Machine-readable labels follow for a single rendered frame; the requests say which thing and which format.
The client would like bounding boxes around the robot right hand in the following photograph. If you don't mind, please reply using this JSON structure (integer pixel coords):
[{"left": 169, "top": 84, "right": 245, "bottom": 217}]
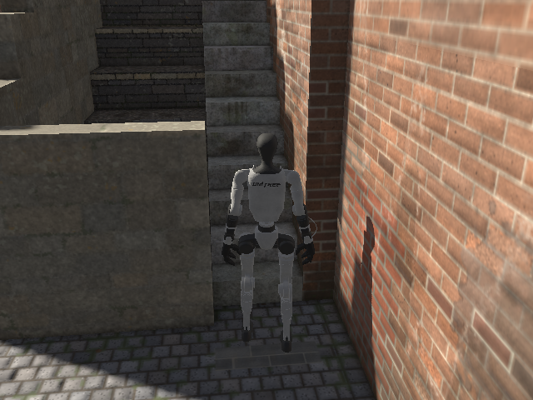
[{"left": 296, "top": 241, "right": 315, "bottom": 265}]

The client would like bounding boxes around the robot left hand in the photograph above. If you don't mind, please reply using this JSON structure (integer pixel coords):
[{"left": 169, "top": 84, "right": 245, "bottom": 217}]
[{"left": 222, "top": 243, "right": 242, "bottom": 266}]

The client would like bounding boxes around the left robot upper arm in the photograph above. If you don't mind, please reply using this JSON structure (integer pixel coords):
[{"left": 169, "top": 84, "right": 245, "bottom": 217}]
[{"left": 229, "top": 168, "right": 250, "bottom": 216}]

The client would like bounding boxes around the humanoid robot torso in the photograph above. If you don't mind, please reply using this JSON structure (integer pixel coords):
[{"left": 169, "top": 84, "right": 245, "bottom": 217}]
[{"left": 247, "top": 165, "right": 286, "bottom": 250}]

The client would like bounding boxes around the right robot forearm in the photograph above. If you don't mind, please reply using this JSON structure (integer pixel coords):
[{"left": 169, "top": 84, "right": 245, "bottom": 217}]
[{"left": 296, "top": 203, "right": 313, "bottom": 244}]

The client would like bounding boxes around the right robot upper arm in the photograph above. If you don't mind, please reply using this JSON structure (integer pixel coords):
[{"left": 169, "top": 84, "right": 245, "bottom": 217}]
[{"left": 284, "top": 169, "right": 306, "bottom": 216}]

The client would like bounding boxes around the robot head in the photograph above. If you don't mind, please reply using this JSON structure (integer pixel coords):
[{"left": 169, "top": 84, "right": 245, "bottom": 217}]
[{"left": 252, "top": 133, "right": 281, "bottom": 174}]

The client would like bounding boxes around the left robot forearm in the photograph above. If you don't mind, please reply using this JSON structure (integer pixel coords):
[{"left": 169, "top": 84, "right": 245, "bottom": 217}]
[{"left": 223, "top": 204, "right": 238, "bottom": 245}]

